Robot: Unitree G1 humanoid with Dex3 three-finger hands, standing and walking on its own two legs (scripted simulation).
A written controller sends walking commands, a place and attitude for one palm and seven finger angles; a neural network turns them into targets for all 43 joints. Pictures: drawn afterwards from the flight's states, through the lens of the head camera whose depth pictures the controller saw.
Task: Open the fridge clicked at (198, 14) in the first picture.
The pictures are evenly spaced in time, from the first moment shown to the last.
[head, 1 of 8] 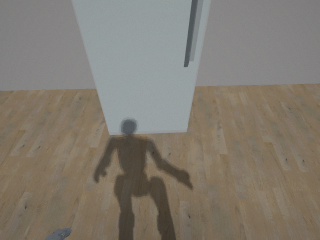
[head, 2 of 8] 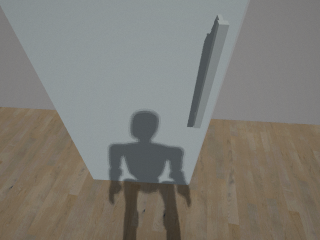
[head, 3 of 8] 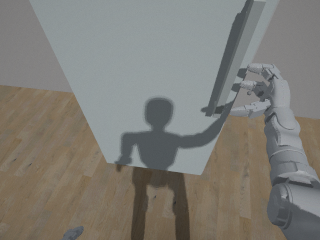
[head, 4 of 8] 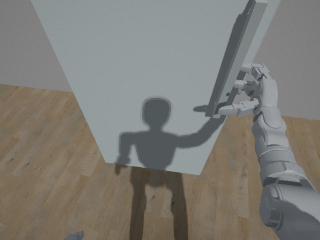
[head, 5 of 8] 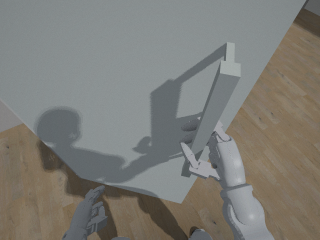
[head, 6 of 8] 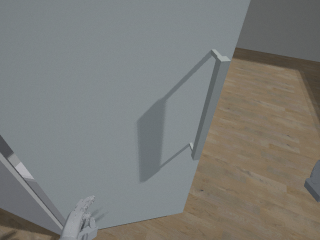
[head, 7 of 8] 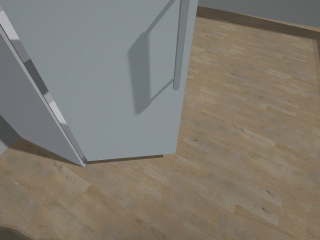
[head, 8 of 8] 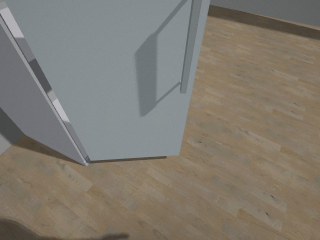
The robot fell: no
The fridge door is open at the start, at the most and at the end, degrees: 0 63 59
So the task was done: yes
